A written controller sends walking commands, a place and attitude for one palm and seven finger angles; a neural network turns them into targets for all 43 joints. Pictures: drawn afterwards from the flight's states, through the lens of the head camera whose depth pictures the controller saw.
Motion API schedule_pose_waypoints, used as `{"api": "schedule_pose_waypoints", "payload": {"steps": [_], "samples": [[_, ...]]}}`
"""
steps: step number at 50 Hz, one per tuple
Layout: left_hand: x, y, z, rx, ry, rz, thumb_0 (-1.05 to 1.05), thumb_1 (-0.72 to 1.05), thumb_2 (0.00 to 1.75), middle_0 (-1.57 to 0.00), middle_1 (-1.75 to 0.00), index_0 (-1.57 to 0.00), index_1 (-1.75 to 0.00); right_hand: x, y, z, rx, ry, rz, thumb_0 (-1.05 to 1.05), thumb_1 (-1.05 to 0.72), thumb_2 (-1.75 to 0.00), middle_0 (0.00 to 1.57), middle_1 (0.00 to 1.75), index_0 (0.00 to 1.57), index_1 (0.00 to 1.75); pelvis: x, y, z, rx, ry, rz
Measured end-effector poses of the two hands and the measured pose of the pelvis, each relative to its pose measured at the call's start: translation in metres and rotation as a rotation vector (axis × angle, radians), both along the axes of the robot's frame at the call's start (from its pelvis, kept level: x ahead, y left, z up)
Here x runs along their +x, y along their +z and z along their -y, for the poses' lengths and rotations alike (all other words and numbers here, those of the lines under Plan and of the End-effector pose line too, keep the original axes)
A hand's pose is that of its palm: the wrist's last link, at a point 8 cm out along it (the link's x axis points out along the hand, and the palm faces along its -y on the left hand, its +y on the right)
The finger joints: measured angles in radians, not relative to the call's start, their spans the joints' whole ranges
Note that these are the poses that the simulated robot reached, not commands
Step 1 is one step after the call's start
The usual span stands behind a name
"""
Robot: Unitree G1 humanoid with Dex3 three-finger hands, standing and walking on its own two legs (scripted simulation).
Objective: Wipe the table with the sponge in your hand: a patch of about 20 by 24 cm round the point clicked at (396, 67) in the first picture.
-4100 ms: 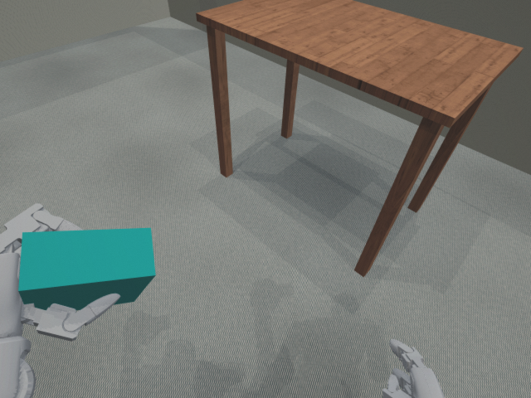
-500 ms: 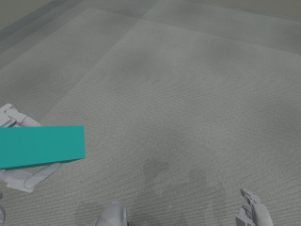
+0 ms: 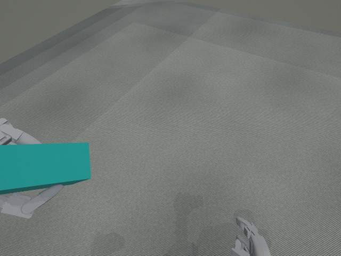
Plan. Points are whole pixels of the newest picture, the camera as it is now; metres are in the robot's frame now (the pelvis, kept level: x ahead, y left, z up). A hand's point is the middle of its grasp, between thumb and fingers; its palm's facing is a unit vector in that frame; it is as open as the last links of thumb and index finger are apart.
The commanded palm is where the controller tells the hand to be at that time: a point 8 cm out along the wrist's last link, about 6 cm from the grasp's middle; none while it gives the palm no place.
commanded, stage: walk around to get in front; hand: left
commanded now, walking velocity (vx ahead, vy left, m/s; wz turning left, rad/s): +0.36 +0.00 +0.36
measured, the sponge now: (53, 168) +0.22 +0.21 +0.18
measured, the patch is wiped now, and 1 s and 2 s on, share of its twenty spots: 0.00 0.00 0.00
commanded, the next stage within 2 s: walk to a spot facing it in 0.32 s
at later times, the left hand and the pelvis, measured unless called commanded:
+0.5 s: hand (40, 116) +0.32 +0.29 +0.18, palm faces +0.54 -0.71 -0.45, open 9.6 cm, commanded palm +0.24 +0.31 +0.19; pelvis +0.14 +0.01 -0.01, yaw +10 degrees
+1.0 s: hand (123, 88) +0.43 +0.15 +0.17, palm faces +0.34 -0.83 -0.45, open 9.7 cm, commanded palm +0.36 +0.21 +0.19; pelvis +0.19 -0.07 +0.00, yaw -1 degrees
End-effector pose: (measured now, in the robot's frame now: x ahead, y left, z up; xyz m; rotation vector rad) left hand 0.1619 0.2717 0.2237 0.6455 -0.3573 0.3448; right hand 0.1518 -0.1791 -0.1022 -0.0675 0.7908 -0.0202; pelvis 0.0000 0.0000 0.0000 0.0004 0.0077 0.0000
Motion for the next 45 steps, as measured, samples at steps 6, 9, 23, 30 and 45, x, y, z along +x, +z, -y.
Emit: {"api": "schedule_pose_waypoints", "payload": {"steps": [6, 9, 23, 30, 45], "samples": [[0.028, -0.039, 0.002, -0.142, 0.134, -0.068, 0.00, -0.45, 0.99, -0.80, -1.33, -0.80, -1.33, 0.043, -0.016, 0.055, -0.110, 0.035, -0.065, 0.02, -0.90, -0.90, 0.20, 0.30, 0.21, 0.30, 0.031, -0.006, 0.018, 0.015, 0.062, 0.028], [0.043, -0.046, 0.007, -0.182, 0.135, -0.115, 0.00, -0.45, 0.99, -0.80, -1.33, -0.80, -1.33, 0.063, 0.000, 0.078, -0.171, 0.023, -0.069, 0.02, -0.91, -0.90, 0.20, 0.30, 0.21, 0.30, 0.046, 0.002, 0.021, 0.023, 0.083, 0.025], [0.105, -0.019, -0.035, -0.034, 0.091, 0.086, 0.00, -0.45, 0.99, -0.80, -1.34, -0.80, -1.33, 0.173, 0.023, 0.050, -0.266, 0.024, 0.037, 0.02, -0.91, -0.90, 0.19, 0.30, 0.20, 0.29, 0.128, -0.016, -0.010, 0.020, 0.160, 0.017], [0.124, -0.022, -0.046, -0.097, 0.158, 0.033, 0.00, -0.45, 0.99, -0.80, -1.34, -0.80, -1.34, 0.203, 0.023, -0.022, -0.080, 0.152, 0.027, 0.02, -0.91, -0.90, 0.19, 0.30, 0.20, 0.30, 0.156, -0.001, -0.005, -0.002, 0.168, 0.020], [0.207, -0.037, 0.033, -0.124, 0.144, -0.055, 0.00, -0.45, 0.99, -0.80, -1.34, -0.79, -1.34, 0.255, -0.005, 0.048, -0.016, 0.128, 0.091, 0.02, -0.90, -0.90, 0.20, 0.30, 0.21, 0.30, 0.197, -0.013, 0.051, 0.030, 0.054, 0.038]]}}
